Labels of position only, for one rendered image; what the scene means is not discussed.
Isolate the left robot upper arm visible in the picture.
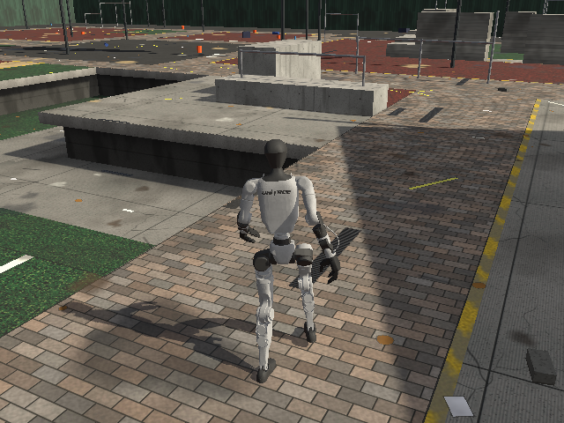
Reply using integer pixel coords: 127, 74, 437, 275
238, 178, 260, 224

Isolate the robot left forearm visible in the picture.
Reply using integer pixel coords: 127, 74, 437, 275
237, 211, 249, 234

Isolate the robot right hand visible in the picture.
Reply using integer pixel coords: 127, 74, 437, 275
320, 253, 340, 284

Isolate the right robot upper arm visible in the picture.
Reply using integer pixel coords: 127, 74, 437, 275
295, 176, 320, 226

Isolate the robot left hand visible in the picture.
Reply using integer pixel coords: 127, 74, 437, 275
240, 227, 260, 243

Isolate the robot right foot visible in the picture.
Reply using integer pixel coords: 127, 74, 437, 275
304, 322, 316, 343

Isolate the robot right forearm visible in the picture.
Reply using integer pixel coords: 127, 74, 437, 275
312, 211, 336, 258

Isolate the humanoid robot torso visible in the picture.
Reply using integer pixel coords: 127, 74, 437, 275
257, 173, 299, 264

